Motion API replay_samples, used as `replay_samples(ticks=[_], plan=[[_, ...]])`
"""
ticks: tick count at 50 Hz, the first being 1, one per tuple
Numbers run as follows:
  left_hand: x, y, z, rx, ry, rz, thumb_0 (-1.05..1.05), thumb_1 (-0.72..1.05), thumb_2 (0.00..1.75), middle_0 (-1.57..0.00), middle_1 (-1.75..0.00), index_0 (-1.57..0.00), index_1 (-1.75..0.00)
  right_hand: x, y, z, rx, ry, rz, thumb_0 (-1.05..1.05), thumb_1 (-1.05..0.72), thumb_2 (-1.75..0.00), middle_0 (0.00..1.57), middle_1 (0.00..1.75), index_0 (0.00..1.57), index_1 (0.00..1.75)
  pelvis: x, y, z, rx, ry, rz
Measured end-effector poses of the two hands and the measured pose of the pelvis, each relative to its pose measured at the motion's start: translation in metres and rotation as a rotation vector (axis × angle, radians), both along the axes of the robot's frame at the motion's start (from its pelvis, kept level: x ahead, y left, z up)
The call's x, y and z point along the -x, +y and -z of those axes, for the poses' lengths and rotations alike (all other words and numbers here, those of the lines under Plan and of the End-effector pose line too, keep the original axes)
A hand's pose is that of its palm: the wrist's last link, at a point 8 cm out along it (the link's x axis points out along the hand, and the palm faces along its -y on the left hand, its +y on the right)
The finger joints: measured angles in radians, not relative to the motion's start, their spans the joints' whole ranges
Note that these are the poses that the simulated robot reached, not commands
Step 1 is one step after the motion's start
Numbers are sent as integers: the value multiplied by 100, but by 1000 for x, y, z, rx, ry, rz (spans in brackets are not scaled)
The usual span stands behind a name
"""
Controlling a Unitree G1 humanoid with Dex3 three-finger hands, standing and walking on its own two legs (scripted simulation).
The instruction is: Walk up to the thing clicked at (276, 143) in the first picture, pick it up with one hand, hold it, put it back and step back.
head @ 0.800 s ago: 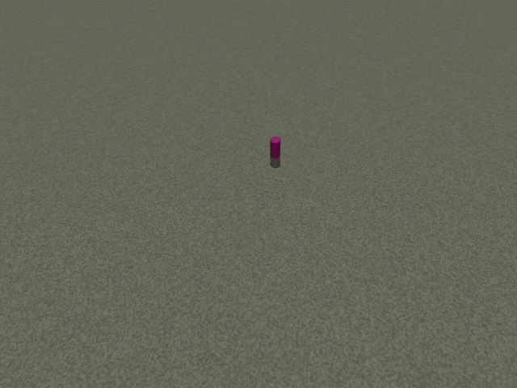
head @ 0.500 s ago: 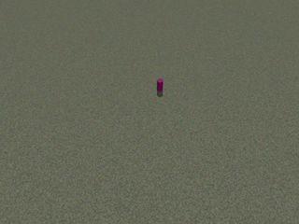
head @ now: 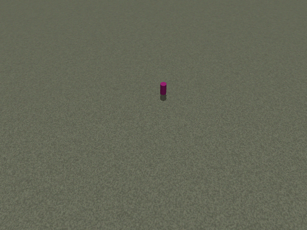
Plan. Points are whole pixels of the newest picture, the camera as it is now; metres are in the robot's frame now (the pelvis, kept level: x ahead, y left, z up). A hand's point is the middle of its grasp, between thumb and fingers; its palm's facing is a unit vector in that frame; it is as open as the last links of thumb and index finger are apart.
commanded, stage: stand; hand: left
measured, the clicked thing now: (163, 88) +1.43 -0.05 -0.72
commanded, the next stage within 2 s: walk up in 0.32 s
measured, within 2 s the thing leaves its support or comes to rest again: neither
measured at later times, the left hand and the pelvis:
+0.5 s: hand out of the picture +0.10 +0.26 -0.15, palm faces -0.10 -0.93 -0.36, open 7.4 cm; pelvis +0.02 -0.02 -0.01, yaw -4 degrees
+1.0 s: hand (104, 197) +0.25 +0.19 -0.17, palm faces -0.13 -0.93 -0.34, open 7.4 cm; pelvis +0.21 -0.08 -0.02, yaw -8 degrees
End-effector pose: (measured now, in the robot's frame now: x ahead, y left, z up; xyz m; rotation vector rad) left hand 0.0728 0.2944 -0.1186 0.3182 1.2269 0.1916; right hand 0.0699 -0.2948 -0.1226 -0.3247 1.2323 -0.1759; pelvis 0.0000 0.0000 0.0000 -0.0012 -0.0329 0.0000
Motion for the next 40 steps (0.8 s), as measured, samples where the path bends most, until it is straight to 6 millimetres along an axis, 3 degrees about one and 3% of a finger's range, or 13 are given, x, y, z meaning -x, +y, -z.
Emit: replay_samples(ticks=[19, 23, 29, 34, 40], plan=[[4, 5, -1, 12, 0, 6, 0, 90, 90, -20, -30, -20, -30, 3, -3, -2, -10, -32, 7, 0, -91, -90, 21, 30, 21, 30, -4, 0, 2, -9, 7, 21], [-10, 10, -2, -13, 17, 53, 0, 90, 90, -21, -30, -20, -30, 10, -24, -4, 9, -84, 48, 0, -91, -90, 21, 31, 21, 30, -11, -8, 7, -21, 16, 54], [-57, -6, -16, -45, -17, 119, 1, 90, 90, -20, -30, -20, -30, 25, -76, -1, 43, -18, 106, 0, -91, -90, 21, 31, 21, 30, -40, -38, 11, -32, 3, 95], [-88, -28, -14, -104, -87, 124, 0, 90, 90, -20, -30, -20, -30, -3, -121, 20, 66, 16, 117, 1, -91, -90, 21, 30, 21, 30, -71, -71, 31, 6, -16, 102], [-97, -57, -18, -65, -33, 91, 0, 90, 90, -20, -30, -20, -30, -79, -127, 3, 25, -73, 79, 1, -91, -90, 20, 30, 20, 30, -113, -84, 15, 20, -20, 120]])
